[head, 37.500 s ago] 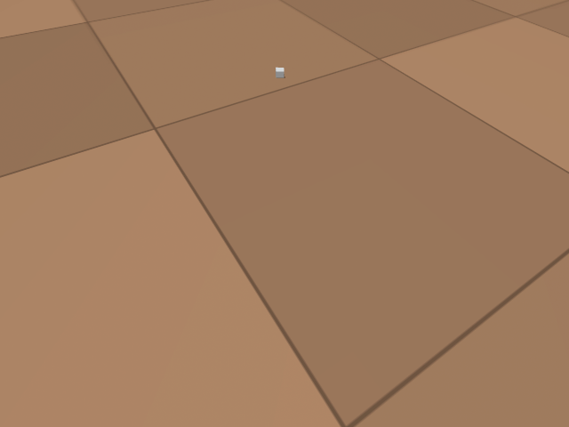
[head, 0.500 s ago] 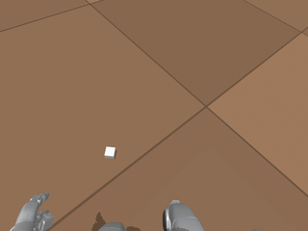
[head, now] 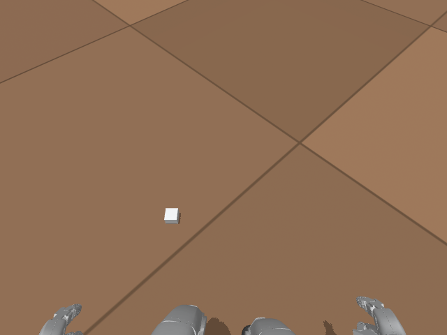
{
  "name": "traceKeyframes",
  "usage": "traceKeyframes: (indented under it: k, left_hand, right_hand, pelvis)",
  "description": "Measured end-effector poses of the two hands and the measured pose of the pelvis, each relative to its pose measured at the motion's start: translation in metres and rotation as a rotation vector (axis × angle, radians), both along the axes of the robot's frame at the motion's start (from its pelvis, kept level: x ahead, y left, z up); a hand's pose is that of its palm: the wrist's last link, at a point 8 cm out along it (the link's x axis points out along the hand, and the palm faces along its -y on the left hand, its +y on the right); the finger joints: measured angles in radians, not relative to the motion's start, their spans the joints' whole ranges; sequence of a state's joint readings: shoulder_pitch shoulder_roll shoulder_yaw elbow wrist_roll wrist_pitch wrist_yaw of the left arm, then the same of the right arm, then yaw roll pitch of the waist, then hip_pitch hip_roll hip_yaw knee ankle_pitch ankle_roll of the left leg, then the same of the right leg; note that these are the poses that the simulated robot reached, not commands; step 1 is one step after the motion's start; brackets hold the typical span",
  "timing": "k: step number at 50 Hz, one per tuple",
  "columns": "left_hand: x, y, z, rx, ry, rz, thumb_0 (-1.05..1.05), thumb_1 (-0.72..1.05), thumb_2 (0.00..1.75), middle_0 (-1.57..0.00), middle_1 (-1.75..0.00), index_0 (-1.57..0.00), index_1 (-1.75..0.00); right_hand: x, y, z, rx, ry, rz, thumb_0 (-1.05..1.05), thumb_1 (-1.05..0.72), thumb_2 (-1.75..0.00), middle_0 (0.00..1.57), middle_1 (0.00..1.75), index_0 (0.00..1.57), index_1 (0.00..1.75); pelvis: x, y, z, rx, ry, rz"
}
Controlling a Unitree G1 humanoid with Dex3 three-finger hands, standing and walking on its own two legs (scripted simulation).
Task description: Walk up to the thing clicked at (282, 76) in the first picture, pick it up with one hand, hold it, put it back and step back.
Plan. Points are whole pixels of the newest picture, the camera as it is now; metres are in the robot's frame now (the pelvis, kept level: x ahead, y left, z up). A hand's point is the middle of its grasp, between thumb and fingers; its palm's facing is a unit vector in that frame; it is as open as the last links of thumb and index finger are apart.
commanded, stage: step back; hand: left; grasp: from above
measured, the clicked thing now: (171, 215) +0.63 +0.26 -0.74
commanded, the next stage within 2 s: none
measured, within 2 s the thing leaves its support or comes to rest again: neither
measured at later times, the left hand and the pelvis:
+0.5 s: hand out of the picture -0.09 +0.28 -0.16, palm faces -0.01 -0.93 -0.38, open 7.4 cm; pelvis -0.16 +0.00 -0.01, yaw -1 degrees
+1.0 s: hand out of the picture -0.20 +0.23 -0.15, palm faces +0.06 -0.92 -0.39, open 7.4 cm; pelvis -0.33 -0.04 -0.02, yaw +3 degrees
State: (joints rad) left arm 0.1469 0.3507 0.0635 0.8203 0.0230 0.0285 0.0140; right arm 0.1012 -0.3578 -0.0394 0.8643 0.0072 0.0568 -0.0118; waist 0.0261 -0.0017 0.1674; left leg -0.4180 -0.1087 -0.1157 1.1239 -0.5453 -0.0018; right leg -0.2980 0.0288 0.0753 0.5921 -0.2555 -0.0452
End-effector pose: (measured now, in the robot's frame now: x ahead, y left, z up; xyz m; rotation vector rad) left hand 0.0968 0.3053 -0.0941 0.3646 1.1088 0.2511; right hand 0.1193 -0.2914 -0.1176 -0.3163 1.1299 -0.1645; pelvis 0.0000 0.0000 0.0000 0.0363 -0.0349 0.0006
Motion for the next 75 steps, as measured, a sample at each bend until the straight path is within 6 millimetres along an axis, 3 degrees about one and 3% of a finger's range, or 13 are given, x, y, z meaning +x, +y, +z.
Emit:
traceKeyframes:
  k: [5, 10, 16, 21, 29, 34, 41, 49, 53, 58, 63, 68, 75]
  left_hand:
    - [-0.014, 0.005, 0.004, 0.005, -0.047, -0.018, 0.00, 0.91, 0.90, -0.21, -0.30, -0.20, -0.30]
    - [-0.041, 0.018, -0.014, -0.023, -0.081, -0.016, 0.00, 0.91, 0.90, -0.21, -0.30, -0.20, -0.30]
    - [-0.096, 0.022, -0.022, -0.058, -0.009, 0.024, 0.00, 0.91, 0.90, -0.21, -0.30, -0.20, -0.30]
    - [-0.149, 0.021, -0.024, -0.058, 0.050, 0.040, 0.00, 0.91, 0.90, -0.21, -0.30, -0.20, -0.30]
    - [-0.221, -0.002, -0.033, -0.002, 0.136, -0.002, 0.00, 0.91, 0.90, -0.21, -0.30, -0.20, -0.29]
    - [-0.263, -0.031, -0.016, -0.010, 0.120, 0.003, 0.00, 0.91, 0.90, -0.21, -0.30, -0.20, -0.29]
    - [-0.275, -0.038, 0.004, 0.021, 0.042, -0.010, 0.00, 0.90, 0.90, -0.21, -0.30, -0.20, -0.30]
    - [-0.297, -0.029, -0.019, -0.006, -0.085, 0.004, 0.00, 0.91, 0.90, -0.21, -0.30, -0.20, -0.30]
    - [-0.333, -0.038, -0.021, -0.045, -0.039, 0.022, 0.00, 0.91, 0.90, -0.21, -0.30, -0.20, -0.29]
    - [-0.387, -0.047, -0.022, -0.057, 0.012, 0.031, 0.00, 0.91, 0.90, -0.21, -0.30, -0.20, -0.30]
    - [-0.445, -0.058, -0.028, -0.022, 0.076, 0.009, 0.00, 0.91, 0.90, -0.21, -0.30, -0.20, -0.30]
    - [-0.503, -0.073, -0.017, -0.010, 0.123, 0.046, 0.00, 0.91, 0.90, -0.21, -0.30, -0.20, -0.30]
    - [-0.530, -0.065, -0.002, 0.012, 0.109, 0.095, 0.01, 0.90, 0.90, -0.21, -0.30, -0.20, -0.30]
  right_hand:
    - [-0.031, -0.005, 0.002, -0.043, 0.016, 0.028, 0.01, -0.90, -0.90, 0.20, 0.30, 0.20, 0.30]
    - [-0.073, 0.000, 0.000, -0.095, 0.042, 0.043, 0.01, -0.90, -0.90, 0.20, 0.30, 0.20, 0.30]
    - [-0.129, 0.007, 0.021, -0.100, 0.063, 0.041, 0.01, -0.90, -0.90, 0.20, 0.30, 0.20, 0.30]
    - [-0.150, -0.003, 0.031, -0.115, 0.029, 0.037, 0.01, -0.90, -0.90, 0.20, 0.30, 0.20, 0.30]
    - [-0.180, -0.040, 0.011, -0.095, -0.086, 0.028, 0.01, -0.90, -0.90, 0.20, 0.30, 0.20, 0.30]
    - [-0.224, -0.056, -0.001, -0.059, -0.047, -0.022, 0.01, -0.90, -0.90, 0.20, 0.30, 0.20, 0.30]
    - [-0.301, -0.064, -0.003, -0.055, 0.061, -0.023, 0.01, -0.90, -0.90, 0.20, 0.30, 0.20, 0.30]
    - [-0.373, -0.049, -0.009, -0.079, 0.156, 0.038, 0.01, -0.90, -0.90, 0.20, 0.30, 0.20, 0.30]
    - [-0.393, -0.047, 0.006, -0.078, 0.121, 0.053, 0.01, -0.90, -0.90, 0.20, 0.30, 0.20, 0.30]
    - [-0.399, -0.059, 0.020, -0.092, 0.034, 0.061, 0.01, -0.90, -0.90, 0.20, 0.30, 0.20, 0.30]
    - [-0.407, -0.080, 0.013, -0.074, -0.063, 0.056, 0.01, -0.90, -0.90, 0.20, 0.30, 0.20, 0.30]
    - [-0.440, -0.091, 0.005, -0.039, -0.034, 0.018, 0.01, -0.90, -0.90, 0.20, 0.30, 0.20, 0.30]
    - [-0.488, -0.091, -0.006, -0.017, 0.092, 0.020, 0.01, -0.90, -0.90, 0.20, 0.30, 0.20, 0.30]
  pelvis:
    - [-0.030, 0.007, -0.001, -0.009, 0.017, 0.021]
    - [-0.066, 0.018, -0.014, -0.015, -0.008, 0.054]
    - [-0.100, 0.017, -0.003, -0.051, -0.023, 0.043]
    - [-0.129, 0.008, 0.001, -0.054, 0.001, 0.011]
    - [-0.191, -0.021, -0.019, -0.032, -0.007, -0.061]
    - [-0.224, -0.035, -0.013, -0.028, -0.021, -0.044]
    - [-0.263, -0.040, -0.002, 0.000, 0.024, -0.002]
    - [-0.327, -0.040, -0.017, 0.013, -0.011, 0.061]
    - [-0.352, -0.042, -0.008, -0.044, -0.014, 0.067]
    - [-0.384, -0.052, -0.003, -0.053, 0.010, 0.036]
    - [-0.416, -0.068, -0.013, -0.030, 0.012, -0.015]
    - [-0.434, -0.077, -0.008, -0.047, -0.013, -0.016]
    - [-0.444, -0.073, -0.001, -0.031, -0.002, 0.032]
